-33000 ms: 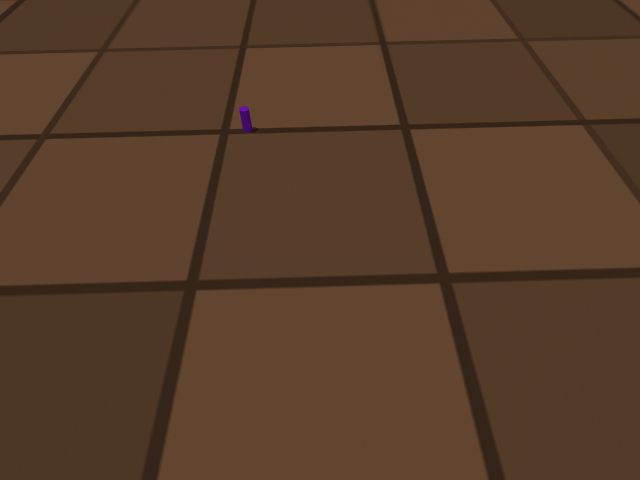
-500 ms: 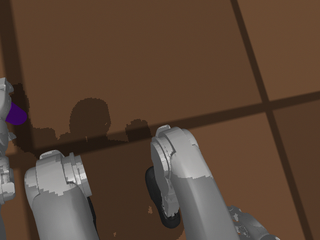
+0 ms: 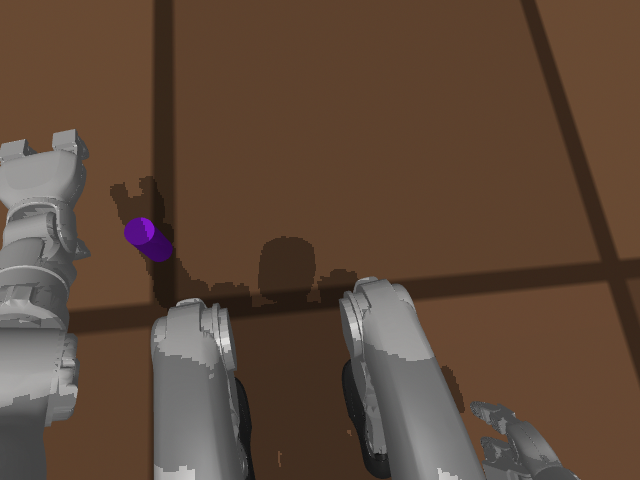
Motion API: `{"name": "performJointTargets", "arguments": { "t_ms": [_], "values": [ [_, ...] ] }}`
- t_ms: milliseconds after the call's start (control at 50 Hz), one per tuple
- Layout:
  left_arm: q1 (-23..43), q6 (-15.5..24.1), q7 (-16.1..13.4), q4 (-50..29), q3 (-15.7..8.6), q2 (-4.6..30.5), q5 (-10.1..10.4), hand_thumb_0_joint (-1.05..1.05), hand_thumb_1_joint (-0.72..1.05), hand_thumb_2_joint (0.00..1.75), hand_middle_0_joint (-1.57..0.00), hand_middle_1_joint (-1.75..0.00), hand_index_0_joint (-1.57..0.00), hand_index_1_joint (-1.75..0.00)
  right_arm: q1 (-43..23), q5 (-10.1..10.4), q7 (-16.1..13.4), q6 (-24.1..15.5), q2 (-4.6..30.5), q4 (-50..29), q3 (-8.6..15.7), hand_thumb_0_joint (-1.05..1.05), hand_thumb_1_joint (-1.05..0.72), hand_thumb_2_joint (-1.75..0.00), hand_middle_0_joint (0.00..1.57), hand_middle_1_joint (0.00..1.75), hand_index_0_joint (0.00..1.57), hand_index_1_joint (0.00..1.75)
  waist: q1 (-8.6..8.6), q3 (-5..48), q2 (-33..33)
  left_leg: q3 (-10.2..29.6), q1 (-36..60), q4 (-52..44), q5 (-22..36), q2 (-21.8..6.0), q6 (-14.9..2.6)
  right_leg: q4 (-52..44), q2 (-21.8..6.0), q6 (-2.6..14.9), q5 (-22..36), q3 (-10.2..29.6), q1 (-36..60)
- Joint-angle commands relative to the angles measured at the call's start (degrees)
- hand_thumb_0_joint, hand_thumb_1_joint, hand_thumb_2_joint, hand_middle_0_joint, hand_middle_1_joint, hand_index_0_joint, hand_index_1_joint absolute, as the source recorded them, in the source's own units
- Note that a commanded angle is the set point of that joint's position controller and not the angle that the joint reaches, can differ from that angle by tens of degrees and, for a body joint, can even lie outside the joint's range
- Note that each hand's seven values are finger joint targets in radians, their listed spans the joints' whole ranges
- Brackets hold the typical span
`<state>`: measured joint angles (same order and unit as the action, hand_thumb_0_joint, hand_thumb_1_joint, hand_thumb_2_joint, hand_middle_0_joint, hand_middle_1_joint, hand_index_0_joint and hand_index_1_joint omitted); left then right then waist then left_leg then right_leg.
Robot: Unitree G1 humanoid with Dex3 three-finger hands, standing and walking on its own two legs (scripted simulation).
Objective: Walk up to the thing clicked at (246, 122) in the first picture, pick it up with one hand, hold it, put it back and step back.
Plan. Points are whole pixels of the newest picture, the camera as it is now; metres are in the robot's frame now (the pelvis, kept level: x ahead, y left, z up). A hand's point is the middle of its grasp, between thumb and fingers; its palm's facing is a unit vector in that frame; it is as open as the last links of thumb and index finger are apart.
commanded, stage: withdraw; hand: left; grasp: from above
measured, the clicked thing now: (150, 241) +0.47 +0.26 -0.31
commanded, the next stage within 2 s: home in 0.48 s
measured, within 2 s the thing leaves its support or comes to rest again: neither
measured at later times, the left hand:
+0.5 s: hand (103, 231) +0.45 +0.29 -0.17, palm faces -0.35 -0.04 -0.94, open 14.0 cm
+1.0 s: hand (39, 269) +0.35 +0.28 -0.01, palm faces -0.34 -0.45 -0.82, open 10.3 cm
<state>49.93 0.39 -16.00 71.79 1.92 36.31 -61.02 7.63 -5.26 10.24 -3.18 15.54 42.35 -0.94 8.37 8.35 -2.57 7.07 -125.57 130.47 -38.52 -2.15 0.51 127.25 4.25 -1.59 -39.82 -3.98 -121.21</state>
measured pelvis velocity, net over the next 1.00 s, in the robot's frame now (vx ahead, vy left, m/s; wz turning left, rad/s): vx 0.00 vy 0.01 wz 0.05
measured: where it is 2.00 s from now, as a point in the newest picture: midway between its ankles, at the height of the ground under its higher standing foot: (306, 450)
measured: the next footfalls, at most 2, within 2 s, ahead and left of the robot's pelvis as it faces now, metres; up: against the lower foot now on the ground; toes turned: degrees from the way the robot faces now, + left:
none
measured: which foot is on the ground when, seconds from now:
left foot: down 0.00-1.00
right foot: down 0.00-1.00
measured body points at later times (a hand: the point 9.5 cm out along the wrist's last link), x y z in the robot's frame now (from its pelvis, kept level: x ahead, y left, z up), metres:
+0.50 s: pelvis -0.02 +0.00 -0.03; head +0.20 +0.08 +0.36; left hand +0.46 +0.29 -0.12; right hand +0.04 -0.27 -0.13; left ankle +0.08 +0.13 -0.34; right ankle +0.10 -0.12 -0.34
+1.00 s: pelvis +0.00 +0.01 +0.11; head +0.17 +0.05 +0.52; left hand +0.37 +0.30 +0.04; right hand +0.14 -0.26 -0.01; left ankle +0.08 +0.13 -0.34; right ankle +0.09 -0.12 -0.34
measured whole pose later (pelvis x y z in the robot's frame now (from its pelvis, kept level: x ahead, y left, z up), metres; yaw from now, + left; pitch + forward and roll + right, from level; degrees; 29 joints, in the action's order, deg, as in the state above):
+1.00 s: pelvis +0.00 +0.01 +0.11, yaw +3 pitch +32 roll -6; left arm 21.8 -0.9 -4.5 35.6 -0.4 27.8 -42.4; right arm 10.2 0.1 3.0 2.0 15.5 37.3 1.4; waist 4.1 11.4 -2.0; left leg 5.5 -107.8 111.5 -36.4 -1.2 0.1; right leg 108.5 2.5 -1.5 -38.3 -3.0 -103.0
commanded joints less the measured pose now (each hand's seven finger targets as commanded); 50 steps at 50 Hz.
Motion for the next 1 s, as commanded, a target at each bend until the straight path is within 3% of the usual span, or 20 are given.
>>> {"name": "performJointTargets", "arguments": {
  "t_ms": [0, 40, 100, 120, 240, 280, 360, 440, 500, 560, 660, 680, 700, 720, 780, 800, 840, 880, 960, 980],
  "values": [
    [11.9, 1.6, 6.3, -5.3, 2.5, 6.7, 1.9, 0.0, -0.55, 1.02, -0.09, -1.0, -0.07, -1.01, 11.9, 1.8, -2.9, 1.5, 13.6, -3.1, 4.3, 0.0, -0.91, -0.91, 0.2, 0.3, 0.2, 0.3, 2.98, 25.0, 2.2, -4.2, 19.3, -15.6, 5.3, 1.7, -3.22, -20.8, 1.3, 3.96, 8.0, -2.3, 21.9],
    [13.0, 3.3, 7.7, -5.0, 2.4, 7.5, 1.1, 0.0, -0.54, 1.02, -0.09, -1.0, -0.08, -1.01, 12.2, 1.8, -3.9, 1.9, 13.3, -3.7, 3.4, 0.0, -0.9, -0.9, 0.2, 0.3, 0.2, 0.3, 3.4, 23.6, 3.0, -4.7, 18.4, -15.4, 5.3, 2.0, -3.13, -21.4, 1.0, 3.87, 8.1, -2.0, 22.6],
    [16.6, 6.9, 7.0, -6.8, 0.7, 11.1, -1.3, 0.0, -0.52, 1.0, -0.11, -0.97, -0.1, -0.99, 10.8, 1.8, -5.1, 2.2, 12.5, -4.2, 2.3, 0.0, -0.91, -0.9, 0.2, 0.3, 0.2, 0.3, 1.96, 24.2, -0.8, -5.1, 19.0, -15.8, 3.6, 2.3, -2.65, -19.9, 0.8, 4.35, 5.5, -1.6, 19.4],
    [17.6, 8.1, 6.1, -7.6, 0.0, 12.1, -2.2, 0.0, -0.5, 0.98, -0.12, -0.96, -0.11, -0.97, 10.1, 1.6, -5.4, 2.3, 12.5, -4.5, 2.1, 0.0, -0.91, -0.9, 0.2, 0.3, 0.2, 0.3, 1.38, 25.1, -2.6, -5.1, 20.5, -15.8, 3.5, 2.3, -2.35, -19.1, 0.8, 4.58, 5.2, -1.7, 18.4],
    [24.1, 12.9, -3.3, -4.3, -2.3, 13.8, -9.3, 0.0, -0.55, 1.01, -0.08, -1.0, -0.07, -1.0, 9.0, -0.3, -5.4, 2.0, 12.3, -2.7, 1.2, 0.0, -0.9, -0.9, 0.2, 0.3, 0.2, 0.3, 2.92, 30.4, -12.8, -5.0, 26.4, -14.2, 5.2, 2.2, -1.46, -14.4, 0.3, 4.53, 7.6, -2.7, 12.3],
    [26.3, 13.0, -6.5, -1.4, -1.8, 12.9, -10.4, 0.0, -0.55, 1.01, -0.07, -1.01, -0.07, -1.01, 9.4, -1.1, -5.4, 1.6, 12.5, -1.8, 0.7, 0.0, -0.9, -0.9, 0.2, 0.3, 0.2, 0.3, 4.45, 30.2, -13.8, -4.8, 26.7, -13.6, 5.5, 2.3, -1.3, -13.5, 0.1, 4.39, 8.6, -3.7, 10.4],
    [29.2, 11.2, -11.0, -1.7, -4.7, 16.5, -11.6, 0.0, -0.56, 1.01, -0.08, -1.0, -0.07, -1.01, 10.8, -2.1, -5.0, 0.1, 13.7, -0.6, 1.7, 0.0, -0.91, -0.9, 0.2, 0.3, 0.2, 0.3, 4.36, 34.7, -18.9, -4.1, 31.4, -14.3, 4.9, 2.2, -0.48, -11.2, -0.6, 4.64, 8.0, -4.9, 8.3],
    [29.8, 8.0, -12.8, -5.7, -7.2, 19.2, -10.1, 0.0, -0.52, 0.98, -0.1, -0.98, -0.1, -0.98, 11.0, -2.4, -5.1, -0.5, 14.3, -0.9, 2.9, 0.0, -0.9, -0.9, 0.2, 0.3, 0.2, 0.3, 3.31, 42.4, -21.8, -4.5, 35.4, -15.1, 3.9, 2.2, -0.42, -11.3, -0.9, 4.71, 7.1, -4.6, 9.3],
    [28.2, 5.5, -11.6, -5.3, -7.5, 20.2, -8.5, 0.0, -0.48, 0.96, -0.14, -0.94, -0.13, -0.94, 11.7, -1.8, -4.9, -0.4, 14.0, -0.5, 3.1, 0.0, -0.9, -0.9, 0.2, 0.3, 0.2, 0.3, 2.42, 44.1, -20.2, -5.3, 33.8, -15.0, 3.9, 2.1, -1.05, -13.7, -0.5, 4.77, 6.4, -3.8, 11.9],
    [24.0, 3.5, -8.3, -3.1, -5.2, 16.2, -6.4, 0.0, -0.48, 0.95, -0.14, -0.94, -0.13, -0.94, 13.2, -1.3, -4.9, 0.1, 12.9, 0.1, 3.1, 0.0, -0.9, -0.9, 0.2, 0.3, 0.2, 0.3, 2.5, 42.3, -15.5, -5.8, 30.2, -15.3, 4.2, 2.3, -1.85, -16.0, 0.0, 4.53, 6.7, -3.3, 15.3],
    [17.4, 2.8, -0.6, -7.4, -4.4, 15.3, -1.4, 0.0, -0.2, 0.84, -0.23, -0.6, -0.21, -0.62, 13.7, 0.9, -5.3, 1.3, 12.3, -1.7, 3.8, 0.0, -0.89, -0.9, 0.2, 0.3, 0.2, 0.3, 1.64, 39.3, -6.9, -5.7, 27.0, -17.2, 6.7, 2.4, -2.98, -20.0, 0.3, 3.75, 9.2, -2.2, 23.1],
    [14.8, 3.0, 0.8, -9.5, -5.9, 15.8, 0.0, 0.0, -0.16, 0.84, -0.23, -0.59, -0.21, -0.61, 13.2, 1.5, -5.4, 1.4, 12.7, -3.7, 4.2, 0.0, -0.89, -0.9, 0.2, 0.3, 0.2, 0.3, 1.11, 39.9, -5.0, -5.5, 27.1, -17.9, 8.0, 2.5, -3.19, -20.9, 0.2, 3.5, 10.7, -2.0, 25.2],
    [10.9, 2.9, 2.8, -9.8, -2.9, 11.0, 1.4, 0.0, -0.12, 0.79, -0.21, -0.53, -0.19, -0.55, 14.4, 1.9, -5.3, 1.8, 11.4, -2.4, 4.0, 0.0, -0.89, -0.9, 0.2, 0.3, 0.2, 0.3, 0.41, 38.7, -5.6, -5.6, 27.2, -19.5, 7.7, 2.6, -3.11, -21.9, 0.1, 3.45, 10.4, -1.8, 26.6],
    [7.1, 2.9, 4.3, -11.8, -2.9, 9.8, 3.3, 0.0, -0.04, 0.77, -0.2, -0.48, -0.19, -0.49, 14.1, 2.3, -5.2, 2.0, 11.1, -3.4, 4.3, 0.0, -0.89, -0.9, 0.2, 0.3, 0.2, 0.3, -0.14, 38.1, -3.9, -5.5, 28.1, -20.2, 8.5, 2.5, -3.24, -22.9, 0.2, 3.31, 11.4, -1.7, 28.0],
    [-1.5, 2.7, 7.7, -26.5, -6.0, 11.2, 8.8, 0.0, 0.2, 0.73, -0.18, -0.36, -0.18, -0.37, 12.7, 4.0, -5.4, 2.8, 11.3, -6.7, 5.1, 0.0, -0.9, -0.9, 0.2, 0.3, 0.2, 0.3, -3.49, 41.0, -5.7, -4.4, 33.8, -25.1, 10.5, 2.5, -2.73, -25.0, -0.2, 3.63, 13.0, -1.7, 31.5],
    [-6.4, 2.3, 8.7, -29.3, -6.3, 9.6, 10.5, 0.0, 0.28, 0.72, -0.18, -0.32, -0.17, -0.33, 11.6, 4.3, -5.6, 3.2, 11.3, -7.8, 5.5, 0.0, -0.9, -0.9, 0.2, 0.3, 0.2, 0.3, -4.13, 39.6, -5.1, -3.6, 36.1, -26.7, 10.6, 2.3, -2.36, -25.8, -0.4, 3.86, 12.7, -1.9, 31.0],
    [-10.2, 1.3, 9.7, -37.1, -6.1, 7.9, 13.6, 0.0, 0.44, 0.72, -0.17, -0.26, -0.17, -0.26, 9.6, 4.9, -6.1, 3.7, 10.3, -9.2, 5.6, 0.0, -0.9, -0.9, 0.2, 0.3, 0.2, 0.3, -4.51, 39.4, -4.5, -3.7, 38.8, -29.3, 10.2, 1.9, -2.48, -28.3, -0.3, 3.54, 13.1, -1.3, 33.2],
    [-11.5, 0.2, 9.5, -44.0, -8.7, 8.4, 16.9, 0.0, 0.6, 0.79, -0.18, -0.27, -0.18, -0.27, 8.2, 5.5, -6.8, 4.1, 9.7, -10.4, 5.8, 0.0, -0.9, -0.9, 0.2, 0.3, 0.2, 0.3, -5.0, 39.0, -4.1, -3.7, 40.8, -31.7, 9.0, 1.8, -2.49, -31.2, -0.4, 3.48, 12.3, -0.6, 35.8],
    [-16.5, -1.7, 9.6, -52.5, -5.4, 1.5, 21.9, 0.0, 0.9, 0.9, -0.2, -0.3, -0.2, -0.3, 6.1, 6.4, -8.6, 3.2, 8.6, -10.9, 6.0, 0.0, -0.9, -0.9, 0.2, 0.3, 0.2, 0.3, -4.16, 34.7, -8.1, -2.2, 49.2, -39.2, 6.4, 1.1, -1.73, -35.2, -1.1, 3.61, 10.2, -0.3, 35.7],
    [-18.2, -2.5, 9.5, -52.9, -6.5, 1.8, 23.1, 0.0, 0.9, 0.9, -0.2, -0.3, -0.2, -0.3, 5.6, 6.5, -9.0, 2.9, 9.2, -10.9, 6.1, 0.0, -0.9, -0.9, 0.2, 0.3, 0.2, 0.3, -4.34, 32.9, -8.4, -1.3, 51.1, -41.2, 5.6, 1.1, -1.48, -36.3, -1.3, 3.69, 9.4, -0.4, 35.3]
  ]
}}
